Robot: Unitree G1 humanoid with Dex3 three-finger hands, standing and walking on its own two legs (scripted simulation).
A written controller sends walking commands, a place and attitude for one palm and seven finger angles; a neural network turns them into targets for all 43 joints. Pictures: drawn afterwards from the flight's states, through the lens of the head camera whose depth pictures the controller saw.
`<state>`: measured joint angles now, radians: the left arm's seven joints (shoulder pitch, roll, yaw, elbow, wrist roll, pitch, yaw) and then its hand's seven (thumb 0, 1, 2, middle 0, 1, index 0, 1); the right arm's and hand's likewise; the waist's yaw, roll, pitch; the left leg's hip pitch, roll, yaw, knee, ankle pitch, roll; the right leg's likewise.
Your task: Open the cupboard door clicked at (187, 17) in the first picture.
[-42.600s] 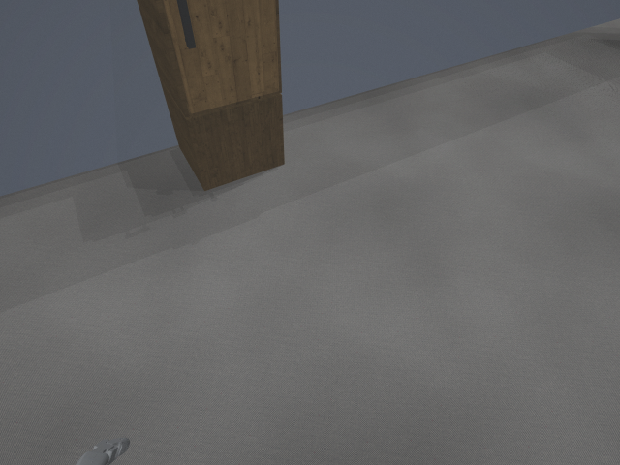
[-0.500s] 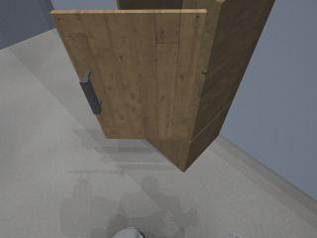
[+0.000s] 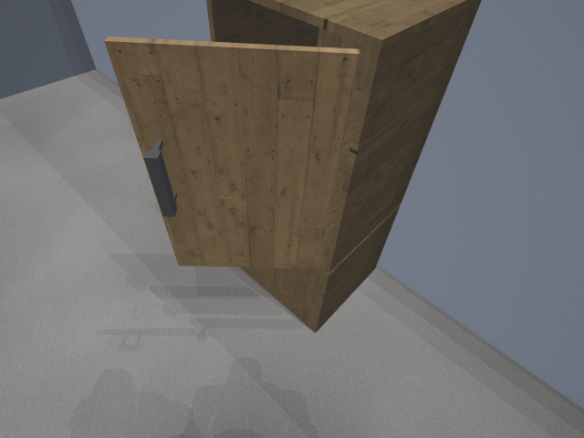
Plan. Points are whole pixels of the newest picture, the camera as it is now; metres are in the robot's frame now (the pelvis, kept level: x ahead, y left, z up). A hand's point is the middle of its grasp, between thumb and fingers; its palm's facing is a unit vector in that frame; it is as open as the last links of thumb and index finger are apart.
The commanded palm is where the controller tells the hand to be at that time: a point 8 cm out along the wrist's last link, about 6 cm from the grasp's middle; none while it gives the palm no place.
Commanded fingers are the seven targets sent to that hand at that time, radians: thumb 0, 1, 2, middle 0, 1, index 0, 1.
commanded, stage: look again from close up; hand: left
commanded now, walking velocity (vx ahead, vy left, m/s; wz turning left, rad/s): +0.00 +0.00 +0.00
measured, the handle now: (164, 178) +0.57 +0.28 +0.00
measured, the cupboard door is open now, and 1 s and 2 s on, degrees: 43 43 43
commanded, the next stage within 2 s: raise the hand with hooked fingers in 0.54 s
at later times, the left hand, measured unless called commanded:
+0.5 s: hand out of the picture +0.04 +0.19 -0.18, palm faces -0.02 -0.98 -0.18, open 7.4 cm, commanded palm none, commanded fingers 0.00 0.90 0.90 -0.20 -0.30 -0.20 -0.30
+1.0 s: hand (159, 379) +0.21 +0.19 -0.04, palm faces +0.03 -1.00 +0.00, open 8.2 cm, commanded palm +0.16 +0.27 -0.05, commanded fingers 0.00 0.46 0.71 -0.23 -0.58 -0.23 -0.58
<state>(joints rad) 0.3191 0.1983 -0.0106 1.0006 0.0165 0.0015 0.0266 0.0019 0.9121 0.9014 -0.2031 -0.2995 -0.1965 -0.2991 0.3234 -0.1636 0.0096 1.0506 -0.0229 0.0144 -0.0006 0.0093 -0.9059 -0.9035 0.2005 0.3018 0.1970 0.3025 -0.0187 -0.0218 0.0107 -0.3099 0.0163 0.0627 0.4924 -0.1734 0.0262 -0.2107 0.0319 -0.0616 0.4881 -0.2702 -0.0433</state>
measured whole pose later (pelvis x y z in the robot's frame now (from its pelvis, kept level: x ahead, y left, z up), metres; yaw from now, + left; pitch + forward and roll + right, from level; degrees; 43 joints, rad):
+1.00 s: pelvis +0.00 +0.00 -0.06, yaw +1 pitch +11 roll +0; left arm 0.35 0.21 0.19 0.24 -0.25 -0.53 -0.32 0.00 0.68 0.80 -0.22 -0.45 -0.21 -0.45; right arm 0.14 -0.22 -0.04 0.60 0.01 -0.20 0.01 0.01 -0.90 -0.90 0.21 0.30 0.20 0.30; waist -0.01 -0.05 -0.12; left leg -0.78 0.01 0.06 0.96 -0.38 0.02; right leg -0.68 0.01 -0.06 0.99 -0.51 -0.05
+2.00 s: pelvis +0.00 +0.03 -0.05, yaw +2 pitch +12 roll -4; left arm 0.09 0.37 0.33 0.28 -0.34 -0.29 -0.41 -0.01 -0.44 0.33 -0.30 -1.16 -0.29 -1.16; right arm 0.23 -0.25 0.05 0.54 0.04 -0.18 -0.07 0.01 -0.90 -0.90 0.21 0.30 0.20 0.30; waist 0.00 0.02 -0.11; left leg -0.79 0.01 0.03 0.97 -0.39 0.07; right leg -0.65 0.01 -0.09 0.92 -0.47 0.00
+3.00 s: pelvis +0.01 +0.00 -0.05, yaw +2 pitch +11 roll -2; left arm -0.12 0.42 0.42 0.52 -0.34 -0.32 -0.49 -0.02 -0.50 0.30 -0.30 -1.20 -0.30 -1.20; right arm 0.26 -0.28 0.05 0.57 0.05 -0.16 -0.08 0.01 -0.90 -0.90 0.21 0.30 0.20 0.30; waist 0.00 0.02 -0.09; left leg -0.77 0.03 0.01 0.95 -0.37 0.03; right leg -0.64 0.03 -0.10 0.91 -0.47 -0.04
